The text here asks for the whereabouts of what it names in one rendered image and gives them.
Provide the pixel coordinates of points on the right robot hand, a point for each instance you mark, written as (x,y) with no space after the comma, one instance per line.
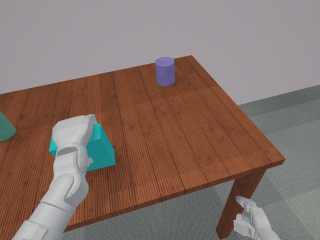
(257,219)

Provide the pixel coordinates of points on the sponge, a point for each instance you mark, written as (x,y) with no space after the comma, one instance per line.
(98,148)

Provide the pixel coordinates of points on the robot right forearm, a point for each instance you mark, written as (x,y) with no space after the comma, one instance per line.
(265,234)

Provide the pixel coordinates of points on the left robot hand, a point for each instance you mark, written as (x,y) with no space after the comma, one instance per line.
(75,130)

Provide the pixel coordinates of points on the robot left forearm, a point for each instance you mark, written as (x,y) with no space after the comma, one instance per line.
(66,191)

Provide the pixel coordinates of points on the table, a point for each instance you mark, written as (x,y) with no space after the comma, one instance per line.
(168,141)

